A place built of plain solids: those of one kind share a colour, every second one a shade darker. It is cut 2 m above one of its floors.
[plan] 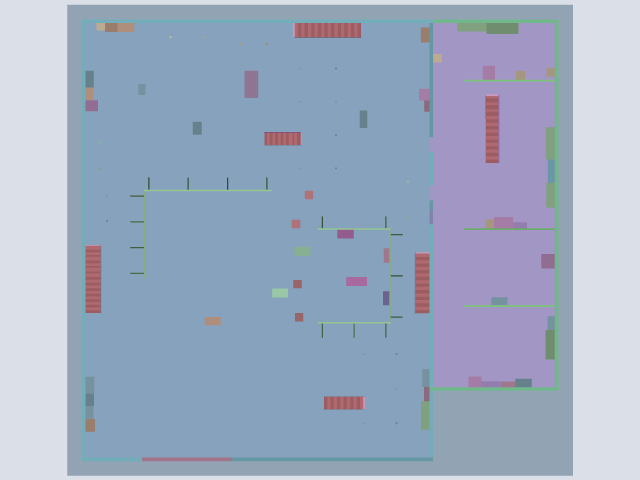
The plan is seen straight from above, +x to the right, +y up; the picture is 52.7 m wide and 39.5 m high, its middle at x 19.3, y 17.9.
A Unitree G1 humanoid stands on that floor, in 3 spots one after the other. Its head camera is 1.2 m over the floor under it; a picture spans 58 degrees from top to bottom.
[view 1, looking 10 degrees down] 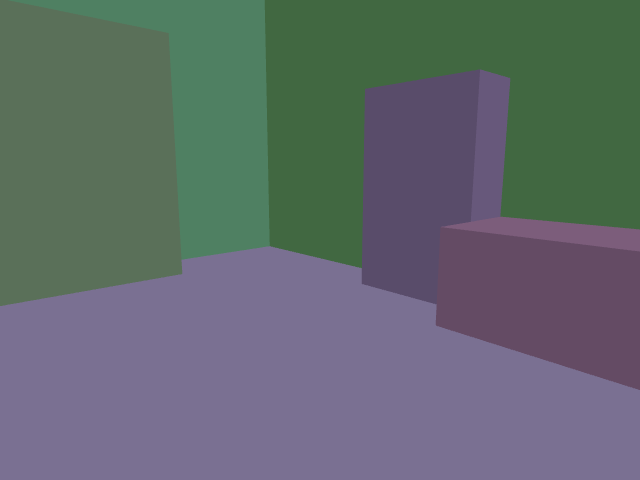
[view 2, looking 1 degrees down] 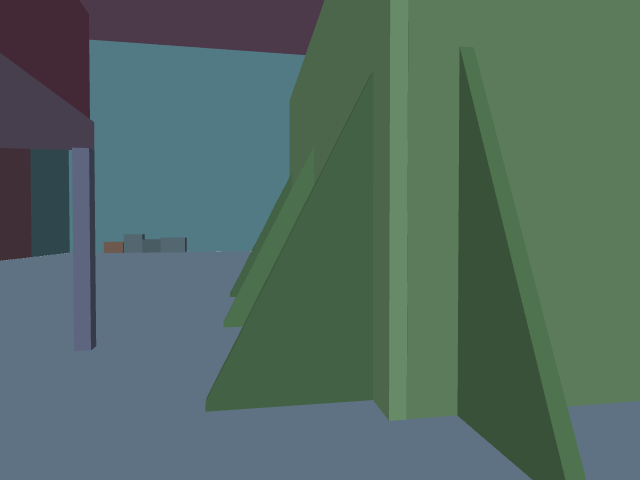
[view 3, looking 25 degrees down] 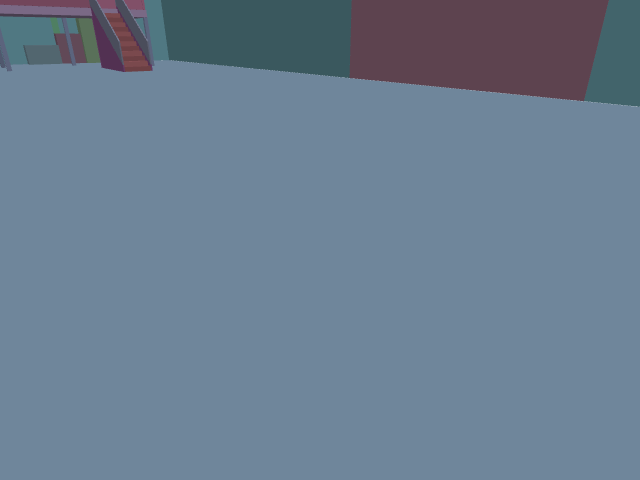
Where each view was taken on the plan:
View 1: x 33.47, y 22.52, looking -42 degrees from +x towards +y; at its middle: wall_part_annex_ground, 5.53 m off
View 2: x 27.73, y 10.12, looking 170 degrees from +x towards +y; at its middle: setbrace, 3.01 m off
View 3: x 0.62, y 10.16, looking -38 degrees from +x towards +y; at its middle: floor_bay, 2.84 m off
